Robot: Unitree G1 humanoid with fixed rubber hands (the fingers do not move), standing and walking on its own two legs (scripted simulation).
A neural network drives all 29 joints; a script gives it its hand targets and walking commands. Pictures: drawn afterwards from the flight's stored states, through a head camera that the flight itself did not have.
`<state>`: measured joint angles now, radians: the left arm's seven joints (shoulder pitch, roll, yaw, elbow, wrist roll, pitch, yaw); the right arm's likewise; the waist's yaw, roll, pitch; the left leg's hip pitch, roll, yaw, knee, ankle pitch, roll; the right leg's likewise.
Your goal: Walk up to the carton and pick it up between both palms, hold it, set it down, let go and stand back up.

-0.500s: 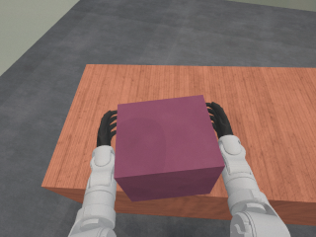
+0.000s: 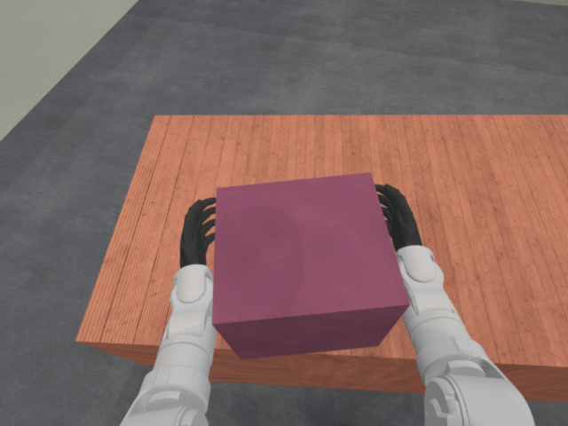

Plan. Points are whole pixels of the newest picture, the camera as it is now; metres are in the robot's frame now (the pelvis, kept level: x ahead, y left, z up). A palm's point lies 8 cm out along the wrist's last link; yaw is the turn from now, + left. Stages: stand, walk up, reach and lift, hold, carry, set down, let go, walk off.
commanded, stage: set down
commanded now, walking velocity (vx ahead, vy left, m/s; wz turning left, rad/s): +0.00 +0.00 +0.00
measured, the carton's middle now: (301, 271) +0.33 -0.02 -0.03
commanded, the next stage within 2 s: none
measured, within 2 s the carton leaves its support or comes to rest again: neither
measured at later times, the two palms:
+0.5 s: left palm (198, 258) +0.35 +0.14 +0.00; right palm (406, 240) +0.36 -0.17 -0.01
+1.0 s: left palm (194, 245) +0.36 +0.14 +0.02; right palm (447, 236) +0.35 -0.22 +0.02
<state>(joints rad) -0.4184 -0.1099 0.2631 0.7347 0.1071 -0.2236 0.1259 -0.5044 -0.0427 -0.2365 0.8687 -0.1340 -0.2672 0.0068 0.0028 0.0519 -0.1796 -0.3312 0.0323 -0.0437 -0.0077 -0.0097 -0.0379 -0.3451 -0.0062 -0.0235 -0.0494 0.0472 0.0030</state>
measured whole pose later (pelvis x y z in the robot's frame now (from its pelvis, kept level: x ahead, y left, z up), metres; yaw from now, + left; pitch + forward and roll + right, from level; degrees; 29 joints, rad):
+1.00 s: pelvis -0.02 +0.01 -0.01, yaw -1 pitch +15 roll +0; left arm -0.55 0.06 0.02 0.86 -0.18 -0.15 0.18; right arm -0.60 -0.27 -0.01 0.96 0.18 -0.19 0.01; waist -0.01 0.04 -0.14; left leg -0.44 0.02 -0.02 0.35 -0.18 -0.03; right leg -0.48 -0.01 0.01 0.35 -0.13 0.01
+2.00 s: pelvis -0.05 +0.00 +0.00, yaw -1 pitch +4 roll +0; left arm -0.51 0.14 0.05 0.56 -0.20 0.24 0.17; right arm -0.52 -0.35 0.00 0.66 0.25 0.16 0.03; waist -0.02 0.03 -0.05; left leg -0.20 0.02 -0.05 0.24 -0.12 -0.03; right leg -0.25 -0.01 0.02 0.26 -0.08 0.01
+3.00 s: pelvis -0.03 +0.00 +0.00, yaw -1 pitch +2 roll +0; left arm 0.09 0.12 -0.03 0.30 -0.16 -0.05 0.14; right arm 0.10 -0.32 0.02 0.37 0.24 -0.14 0.06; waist -0.02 0.02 -0.02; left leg -0.18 0.01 -0.05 0.33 -0.19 -0.03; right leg -0.24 -0.01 0.02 0.35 -0.15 0.01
